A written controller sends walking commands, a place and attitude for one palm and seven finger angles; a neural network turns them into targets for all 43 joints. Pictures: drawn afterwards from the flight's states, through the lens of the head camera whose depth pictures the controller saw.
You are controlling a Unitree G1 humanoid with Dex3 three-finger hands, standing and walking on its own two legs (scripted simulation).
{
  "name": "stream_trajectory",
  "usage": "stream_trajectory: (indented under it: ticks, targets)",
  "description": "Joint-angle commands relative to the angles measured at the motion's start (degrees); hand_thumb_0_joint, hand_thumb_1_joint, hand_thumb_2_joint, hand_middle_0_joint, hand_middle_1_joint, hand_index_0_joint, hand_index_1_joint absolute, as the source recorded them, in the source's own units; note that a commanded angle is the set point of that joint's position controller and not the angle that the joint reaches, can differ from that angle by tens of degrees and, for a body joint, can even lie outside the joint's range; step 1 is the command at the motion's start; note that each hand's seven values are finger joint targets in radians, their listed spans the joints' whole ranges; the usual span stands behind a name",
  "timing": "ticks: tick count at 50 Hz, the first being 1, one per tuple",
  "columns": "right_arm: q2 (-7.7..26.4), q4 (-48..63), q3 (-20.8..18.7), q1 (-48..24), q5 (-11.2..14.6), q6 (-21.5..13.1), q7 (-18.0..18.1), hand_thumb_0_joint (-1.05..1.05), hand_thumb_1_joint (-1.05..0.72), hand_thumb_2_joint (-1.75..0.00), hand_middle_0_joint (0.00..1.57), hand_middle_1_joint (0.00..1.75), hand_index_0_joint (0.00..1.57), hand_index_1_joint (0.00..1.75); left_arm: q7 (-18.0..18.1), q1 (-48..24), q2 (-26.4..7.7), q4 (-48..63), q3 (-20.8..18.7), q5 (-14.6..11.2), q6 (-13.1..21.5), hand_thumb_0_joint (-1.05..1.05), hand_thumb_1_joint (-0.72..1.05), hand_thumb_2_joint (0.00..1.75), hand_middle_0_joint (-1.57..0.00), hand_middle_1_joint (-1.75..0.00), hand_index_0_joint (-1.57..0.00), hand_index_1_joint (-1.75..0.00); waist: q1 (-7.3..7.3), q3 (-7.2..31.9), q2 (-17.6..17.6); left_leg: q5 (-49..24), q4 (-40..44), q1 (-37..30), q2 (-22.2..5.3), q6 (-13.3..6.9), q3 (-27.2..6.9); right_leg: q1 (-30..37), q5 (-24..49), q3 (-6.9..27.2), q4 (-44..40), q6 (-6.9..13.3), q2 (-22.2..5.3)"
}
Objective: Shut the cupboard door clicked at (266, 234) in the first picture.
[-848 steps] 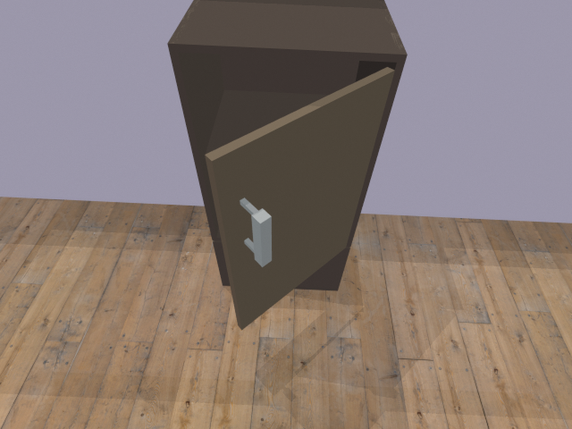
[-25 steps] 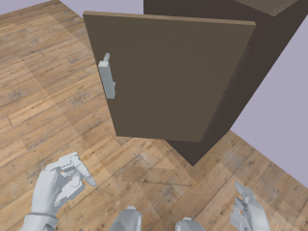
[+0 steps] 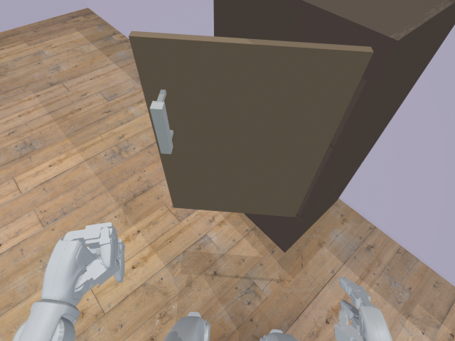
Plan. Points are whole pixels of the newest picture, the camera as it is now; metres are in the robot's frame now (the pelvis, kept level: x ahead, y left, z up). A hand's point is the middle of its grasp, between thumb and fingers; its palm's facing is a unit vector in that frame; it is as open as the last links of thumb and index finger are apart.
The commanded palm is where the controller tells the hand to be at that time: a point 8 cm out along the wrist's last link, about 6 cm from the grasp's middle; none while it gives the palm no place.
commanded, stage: raise the hand and make a fist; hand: left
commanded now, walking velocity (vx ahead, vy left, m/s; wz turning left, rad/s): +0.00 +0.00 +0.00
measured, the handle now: (164, 122) +0.52 +0.18 +0.06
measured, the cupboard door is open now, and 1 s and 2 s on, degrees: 44 44 43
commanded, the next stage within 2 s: bring the fist close to the handle in 0.30 s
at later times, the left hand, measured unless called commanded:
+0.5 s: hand (124, 260) +0.23 +0.18 +0.06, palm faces -0.01 -1.00 -0.03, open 3.1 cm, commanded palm +0.23 +0.23 +0.06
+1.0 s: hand (155, 194) +0.35 +0.16 +0.06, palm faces -0.01 -1.00 -0.02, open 3.1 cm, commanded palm +0.33 +0.21 +0.06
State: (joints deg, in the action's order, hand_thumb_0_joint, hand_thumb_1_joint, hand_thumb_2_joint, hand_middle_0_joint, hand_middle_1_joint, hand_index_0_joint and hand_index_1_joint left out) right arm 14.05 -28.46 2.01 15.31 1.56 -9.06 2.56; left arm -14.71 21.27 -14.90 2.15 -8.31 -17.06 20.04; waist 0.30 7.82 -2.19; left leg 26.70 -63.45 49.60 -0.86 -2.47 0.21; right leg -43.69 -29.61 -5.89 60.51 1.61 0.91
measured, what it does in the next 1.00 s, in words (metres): stands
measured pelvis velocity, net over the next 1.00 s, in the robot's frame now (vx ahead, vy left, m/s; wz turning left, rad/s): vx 0.00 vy -0.01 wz -0.02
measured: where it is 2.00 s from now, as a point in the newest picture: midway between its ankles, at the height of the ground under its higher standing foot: outside the picture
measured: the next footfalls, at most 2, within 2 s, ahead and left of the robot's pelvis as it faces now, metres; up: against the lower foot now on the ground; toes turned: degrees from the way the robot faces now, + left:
none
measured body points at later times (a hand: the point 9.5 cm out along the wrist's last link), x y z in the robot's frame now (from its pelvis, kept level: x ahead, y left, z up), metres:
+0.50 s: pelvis +0.00 -0.01 +0.00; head +0.05 -0.01 +0.44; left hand +0.22 +0.23 +0.06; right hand +0.18 -0.24 -0.08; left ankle +0.04 +0.09 -0.66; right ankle +0.00 -0.11 -0.66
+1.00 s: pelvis +0.00 -0.01 +0.00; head +0.07 -0.01 +0.45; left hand +0.34 +0.21 +0.06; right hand +0.14 -0.26 -0.10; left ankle +0.04 +0.09 -0.66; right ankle +0.00 -0.11 -0.66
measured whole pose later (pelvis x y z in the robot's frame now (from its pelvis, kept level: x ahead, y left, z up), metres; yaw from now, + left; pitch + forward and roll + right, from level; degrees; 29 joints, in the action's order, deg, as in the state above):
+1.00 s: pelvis +0.00 -0.01 +0.00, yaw -1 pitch +14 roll -1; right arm 14.9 -33.7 1.3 15.8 1.4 -5.9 1.7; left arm -9.9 -8.0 -14.1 -23.1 -8.9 -13.0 20.3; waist -1.6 7.6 -1.5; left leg 25.8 -60.8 49.4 -1.2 -1.7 1.6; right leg -45.0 -29.2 -4.3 59.8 2.3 1.2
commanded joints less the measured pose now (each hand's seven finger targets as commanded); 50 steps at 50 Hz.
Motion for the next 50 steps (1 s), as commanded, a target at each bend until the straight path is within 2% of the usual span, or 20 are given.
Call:
stream_trajectory:
  ticks: [1, 5, 11, 15, 20, 22, 25, 27, 29, 31, 32, 34, 36, 37, 41, 43, 46, 47, 49, 50]
  targets:
    - [7.4, 9.0, -3.9, -3.1, 0.3, -3.5, 0.5, 0.0, -0.9, -0.9, 0.2, 0.3, 0.2, 0.3, 0.4, -2.0, -6.0, 11.5, -4.1, -1.0, 4.3, 0.0, 0.9, 0.9, -1.3, -1.5, -1.3, -1.5, -0.01, 10.5, -0.7, -9.1, 11.0, -10.9, 0.5, 1.3, -3.8, 3.7, 9.7, 3.3, -9.0, 0.2, 0.9]
    - [7.4, 8.8, -3.9, -3.4, 0.2, -3.5, 0.5, 0.0, -0.9, -0.9, 0.2, 0.3, 0.2, 0.3, 0.5, -2.1, -5.7, 10.4, -4.0, -1.2, 4.9, 0.0, 0.9, 0.9, -1.3, -1.5, -1.3, -1.5, -0.11, 9.7, 0.0, -8.4, 10.2, -9.3, 0.6, 1.2, -3.4, 3.5, 8.4, 4.2, -9.2, 0.1, 0.7]
    - [7.4, 8.9, -3.9, -3.2, 0.3, -3.4, 0.4, 0.0, -0.9, -0.9, 0.2, 0.3, 0.2, 0.3, 0.9, -2.5, -6.4, 11.9, -3.9, -0.7, 5.6, 0.0, 0.9, 0.9, -1.3, -1.5, -1.3, -1.5, -0.09, 10.2, -1.9, -8.3, 10.2, -9.9, 0.6, 1.1, -3.3, 3.6, 8.2, 4.3, -9.0, 0.2, 0.7]
    - [7.3, 8.8, -3.9, -3.2, 0.3, -3.1, 0.5, 0.0, -0.9, -0.9, 0.2, 0.3, 0.2, 0.3, 1.0, -2.2, -5.9, 11.2, -3.7, -0.8, 5.1, 0.0, 0.9, 0.9, -1.3, -1.5, -1.3, -1.5, -0.48, 9.6, 0.2, -8.3, 9.9, -9.3, 0.5, 1.0, -3.2, 3.6, 8.3, 4.5, -9.4, 0.0, 0.8]
    - [7.2, 8.9, -3.9, -3.3, 0.2, -2.9, 0.6, 0.0, -0.9, -0.9, 0.2, 0.3, 0.2, 0.3, 0.7, -2.7, -5.8, 11.3, -3.8, -1.0, 5.1, 0.0, 0.9, 0.9, -1.3, -1.5, -1.3, -1.5, -0.44, 10.3, 0.2, -9.3, 9.2, -9.3, 0.6, 1.0, -3.0, 4.1, 9.6, 4.9, -9.2, -0.1, 0.7]
    - [7.6, 8.0, -3.5, -2.8, 0.0, -2.9, 0.8, 0.0, -0.9, -0.9, 0.2, 0.3, 0.2, 0.3, 0.7, -8.7, -6.2, 10.9, -2.9, -0.6, 5.2, 0.0, 0.9, 0.9, -1.3, -1.5, -1.3, -1.5, -1.95, 9.1, 0.0, -8.2, 8.2, -8.3, 0.4, 0.8, -3.3, 2.2, 8.6, 5.1, -9.0, -0.2, 0.8]
    - [7.7, 7.1, -3.4, -3.1, 0.1, -3.3, 1.0, 0.0, -0.9, -0.9, 0.2, 0.3, 0.2, 0.3, 0.8, -16.0, -5.7, 8.5, -1.9, 0.0, 5.3, 0.0, 0.9, 0.9, -1.3, -1.5, -1.3, -1.5, -2.64, 9.3, -0.1, -6.3, 7.8, -8.1, 0.3, 0.8, -3.5, 0.4, 6.1, 5.4, -9.1, -0.2, 0.6]
    - [8.0, 6.5, -3.5, -2.9, 0.2, -3.4, 1.2, 0.0, -0.9, -0.9, 0.2, 0.3, 0.2, 0.3, 1.0, -18.0, -7.1, 7.4, -2.9, 0.2, 4.7, 0.0, 0.9, 0.9, -1.3, -1.5, -1.3, -1.5, -1.92, 11.2, -1.4, -7.1, 8.0, -8.9, 0.3, 0.7, -3.4, 1.6, 6.8, 5.6, -9.0, 0.0, 0.7]
    - [7.8, 6.5, -3.3, -3.0, 0.3, -3.4, 1.0, 0.0, -0.9, -0.9, 0.2, 0.3, 0.2, 0.3, 1.4, -21.2, -5.5, 6.6, -0.9, 0.9, 3.5, 0.0, 0.9, 0.9, -1.3, -1.5, -1.3, -1.5, -1.98, 12.7, -3.0, -7.9, 9.1, -11.0, 0.3, 0.8, -3.7, 1.8, 8.3, 4.8, -8.9, 0.0, 0.5]
    - [8.0, 5.7, -3.3, -2.6, 0.4, -3.0, 1.1, 0.0, -0.9, -0.9, 0.2, 0.3, 0.2, 0.3, 2.3, -23.9, -6.9, 3.3, -2.4, 1.3, 2.2, 0.0, 0.9, 0.9, -1.3, -1.5, -1.3, -1.5, -2.0, 12.8, -0.7, -8.1, 9.4, -10.8, 0.3, 0.8, -3.6, 2.5, 8.8, 4.9, -9.4, -0.2, 0.6]
    - [8.1, 5.5, -3.3, -2.4, 0.3, -2.7, 1.1, 0.0, -0.9, -0.9, 0.2, 0.3, 0.2, 0.3, 2.8, -23.6, -7.9, 1.6, -3.7, 1.4, 1.6, 0.0, 0.9, 0.9, -1.3, -1.5, -1.3, -1.5, -1.29, 13.1, -0.4, -8.6, 9.6, -10.6, 0.3, 0.8, -3.5, 3.5, 9.1, 5.1, -9.6, -0.1, 0.7]
    - [7.7, 5.5, -3.1, -2.7, 0.3, -2.3, 0.8, 0.0, -0.9, -0.9, 0.2, 0.3, 0.2, 0.3, 3.4, -26.7, -5.8, 0.2, -1.7, 2.0, 0.9, 0.0, 0.9, 0.9, -1.3, -1.5, -1.3, -1.5, -1.35, 13.7, -1.6, -9.9, 10.2, -11.7, 0.4, 0.9, -3.1, 4.3, 11.1, 4.9, -9.6, -0.1, 0.4]
    - [7.9, 5.0, -3.2, -2.5, 0.3, -1.8, 0.6, 0.0, -0.9, -0.9, 0.2, 0.3, 0.2, 0.3, 4.1, -28.8, -7.3, -2.9, -3.8, 2.0, 0.6, 0.0, 0.9, 0.9, -1.3, -1.5, -1.3, -1.5, -1.07, 13.4, -0.1, -9.9, 10.4, -11.2, 0.5, 1.0, -2.8, 5.0, 11.4, 5.2, -10.1, -0.2, 0.3]
    - [8.1, 4.7, -3.3, -2.0, 0.2, -1.4, 0.6, 0.0, -0.9, -0.9, 0.2, 0.3, 0.2, 0.3, 4.6, -29.2, -8.6, -4.0, -5.3, 2.2, 0.8, 0.0, 0.9, 0.9, -1.3, -1.5, -1.3, -1.5, -0.7, 14.4, 0.5, -11.2, 10.5, -11.3, 0.4, 1.0, -2.8, 6.3, 12.7, 5.1, -9.7, -0.1, 0.4]
    - [7.8, 4.3, -3.5, -1.8, 0.1, -0.6, -0.1, 0.0, -0.9, -0.9, 0.2, 0.3, 0.2, 0.3, 4.9, -34.0, -5.9, -7.2, -2.9, 2.7, 2.1, 0.0, 0.9, 0.9, -1.3, -1.5, -1.3, -1.5, -1.29, 14.5, -0.2, -12.6, 10.7, -12.2, 0.5, 1.0, -2.0, 6.3, 15.4, 5.3, -9.8, -0.4, 0.1]
    - [8.1, 3.6, -3.6, -1.2, 0.1, -0.1, -0.2, 0.0, -0.9, -0.9, 0.2, 0.3, 0.2, 0.3, 5.0, -35.7, -7.2, -10.5, -4.2, 3.0, 2.6, 0.0, 0.9, 0.9, -1.3, -1.5, -1.3, -1.5, -1.58, 14.3, 1.6, -13.1, 10.4, -11.3, 0.4, 0.9, -1.8, 6.5, 16.4, 5.6, -9.8, -0.5, 0.1]
    - [8.2, 2.6, -3.9, -0.9, 0.1, 0.3, -0.3, 0.0, -0.9, -0.9, 0.2, 0.3, 0.2, 0.3, 4.9, -41.9, -7.0, -12.8, -3.9, 3.3, 4.0, 0.0, 0.9, 0.9, -1.3, -1.5, -1.3, -1.5, -2.12, 14.8, 0.5, -12.3, 10.3, -11.8, 0.3, 1.0, -1.7, 5.4, 15.7, 5.8, -9.8, -0.5, 0.0]
    - [8.5, 2.3, -4.0, -0.5, 0.2, 0.5, -0.3, 0.0, -0.9, -0.9, 0.2, 0.3, 0.2, 0.3, 5.1, -43.4, -8.5, -13.2, -4.9, 3.5, 4.4, 0.0, 0.9, 0.9, -1.3, -1.5, -1.3, -1.5, -2.03, 15.4, 0.6, -13.0, 10.2, -12.2, 0.3, 1.0, -1.8, 5.8, 16.3, 5.9, -9.6, -0.3, 0.2]
    - [8.3, 2.0, -4.2, -0.4, 0.1, 0.6, -0.4, 0.0, -0.9, -0.9, 0.2, 0.3, 0.2, 0.3, 5.1, -45.8, -5.8, -14.1, -2.4, 3.7, 4.9, 0.0, 0.9, 0.9, -1.3, -1.5, -1.3, -1.5, -2.45, 17.2, -0.8, -14.7, 10.2, -14.2, 0.2, 1.0, -1.7, 5.4, 18.3, 5.5, -9.1, -0.3, 0.1]
    - [8.4, 1.3, -4.3, 0.1, 0.1, 0.7, -0.4, 0.0, -0.9, -0.9, 0.2, 0.3, 0.2, 0.3, 5.2, -47.7, -7.0, -16.0, -3.6, 3.6, 5.0, 0.0, 0.9, 0.9, -1.3, -1.5, -1.3, -1.5, -2.78, 16.7, 0.3, -14.5, 9.9, -13.7, 0.2, 1.0, -1.7, 5.1, 18.3, 5.7, -9.4, -0.5, 0.2]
